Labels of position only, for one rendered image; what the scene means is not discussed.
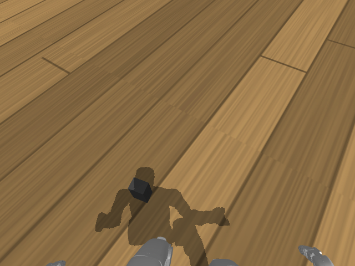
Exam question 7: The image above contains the carton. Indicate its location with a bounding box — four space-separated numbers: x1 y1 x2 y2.
128 177 152 203

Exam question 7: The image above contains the right robot hand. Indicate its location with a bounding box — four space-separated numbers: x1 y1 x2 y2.
298 245 334 266

